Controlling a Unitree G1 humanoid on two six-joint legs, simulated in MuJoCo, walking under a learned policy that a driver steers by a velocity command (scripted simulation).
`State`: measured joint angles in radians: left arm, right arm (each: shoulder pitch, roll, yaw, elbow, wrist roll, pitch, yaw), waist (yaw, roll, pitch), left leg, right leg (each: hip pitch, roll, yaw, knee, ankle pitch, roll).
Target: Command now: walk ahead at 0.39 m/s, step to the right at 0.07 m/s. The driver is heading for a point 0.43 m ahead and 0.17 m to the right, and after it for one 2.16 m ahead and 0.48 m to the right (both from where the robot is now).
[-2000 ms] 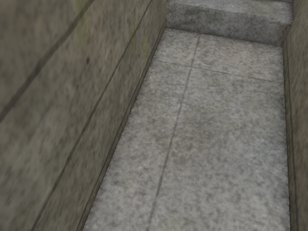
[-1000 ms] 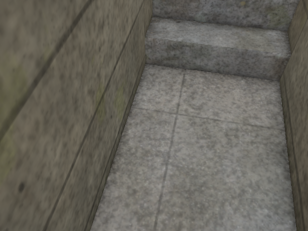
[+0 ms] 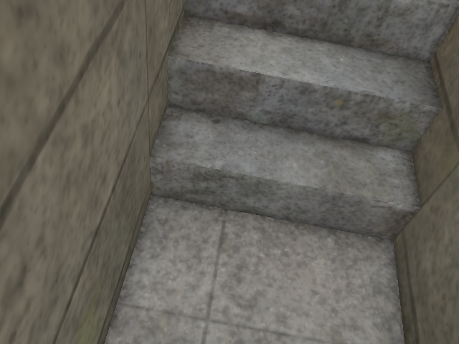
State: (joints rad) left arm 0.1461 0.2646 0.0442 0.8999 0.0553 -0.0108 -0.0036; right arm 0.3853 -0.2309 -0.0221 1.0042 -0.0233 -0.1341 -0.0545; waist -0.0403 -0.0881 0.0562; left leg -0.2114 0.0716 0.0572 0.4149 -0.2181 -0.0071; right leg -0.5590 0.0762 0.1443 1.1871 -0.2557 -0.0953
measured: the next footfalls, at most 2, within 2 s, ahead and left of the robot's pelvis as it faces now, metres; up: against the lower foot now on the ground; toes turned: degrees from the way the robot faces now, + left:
right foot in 0.30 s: +0.34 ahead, -0.21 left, +0.00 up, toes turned +0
left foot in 0.90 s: +0.45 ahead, -0.03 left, +0.00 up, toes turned -1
